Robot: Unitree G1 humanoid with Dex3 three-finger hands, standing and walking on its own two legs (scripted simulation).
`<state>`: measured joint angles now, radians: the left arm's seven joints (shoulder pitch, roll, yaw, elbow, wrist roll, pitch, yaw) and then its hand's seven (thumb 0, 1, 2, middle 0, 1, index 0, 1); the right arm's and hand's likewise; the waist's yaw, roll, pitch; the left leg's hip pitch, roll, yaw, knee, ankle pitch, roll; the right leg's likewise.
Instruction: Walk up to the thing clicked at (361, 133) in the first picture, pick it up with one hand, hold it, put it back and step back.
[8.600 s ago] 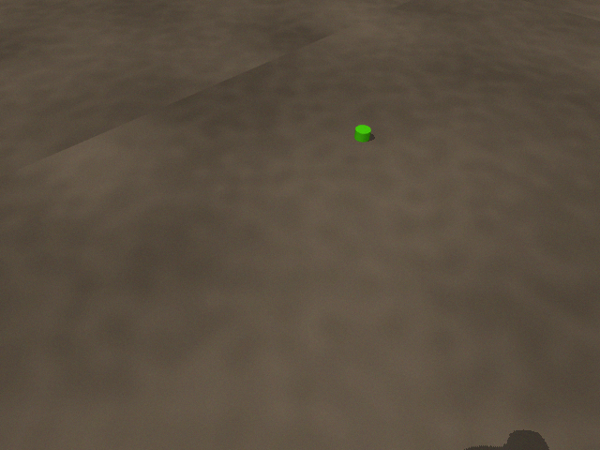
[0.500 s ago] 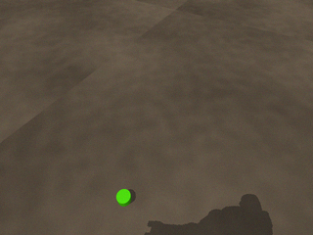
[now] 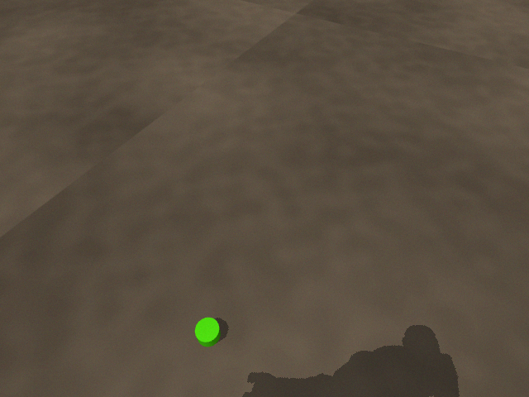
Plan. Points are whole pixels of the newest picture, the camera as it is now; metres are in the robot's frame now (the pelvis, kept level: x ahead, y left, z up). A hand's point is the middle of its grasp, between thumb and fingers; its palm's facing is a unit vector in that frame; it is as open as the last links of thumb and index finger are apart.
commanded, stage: stand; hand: left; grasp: from above
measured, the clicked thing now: (208, 332) +0.44 +0.21 -0.75
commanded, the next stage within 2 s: rise first in 0.28 s
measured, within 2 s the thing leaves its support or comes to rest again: neither
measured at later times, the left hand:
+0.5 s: hand out of the picture +0.11 +0.25 -0.16, palm faces +0.03 -0.94 -0.33, open 7.8 cm
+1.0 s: hand out of the picture +0.13 +0.26 -0.22, palm faces -0.11 -0.90 -0.42, open 13.9 cm
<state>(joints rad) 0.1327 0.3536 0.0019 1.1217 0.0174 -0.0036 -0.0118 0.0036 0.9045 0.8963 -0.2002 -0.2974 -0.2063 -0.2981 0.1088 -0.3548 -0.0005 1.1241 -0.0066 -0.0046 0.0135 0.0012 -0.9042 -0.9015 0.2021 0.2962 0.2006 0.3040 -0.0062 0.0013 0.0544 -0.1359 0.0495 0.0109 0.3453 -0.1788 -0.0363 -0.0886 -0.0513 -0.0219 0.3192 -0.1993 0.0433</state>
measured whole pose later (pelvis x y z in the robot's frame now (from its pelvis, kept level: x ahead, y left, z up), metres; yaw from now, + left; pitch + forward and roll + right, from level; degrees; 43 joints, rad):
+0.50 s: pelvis -0.01 +0.00 -0.01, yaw +1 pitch +1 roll +0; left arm 0.04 0.33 0.07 1.08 0.01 -0.02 0.00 0.01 0.80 0.93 -0.18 -0.40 -0.18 -0.40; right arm 0.17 -0.33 0.00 0.92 0.04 -0.04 -0.03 0.00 -0.93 -0.91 0.20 0.30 0.20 0.30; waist -0.01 0.00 0.06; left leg -0.26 0.04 0.00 0.45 -0.21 -0.03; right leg -0.22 -0.06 -0.03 0.44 -0.24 0.04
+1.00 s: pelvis -0.01 +0.01 -0.07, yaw +0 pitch +14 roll -1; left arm 0.15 0.31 0.16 0.66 0.21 0.15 -0.02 0.00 -0.48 1.03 -0.06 -1.05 -0.05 -1.07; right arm 0.22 -0.24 -0.05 0.63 0.01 -0.10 -0.01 0.01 -0.89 -0.90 0.20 0.30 0.20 0.30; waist -0.03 0.00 -0.08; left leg -0.80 0.06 -0.02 1.01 -0.45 -0.03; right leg -0.75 -0.04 -0.01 0.98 -0.48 0.05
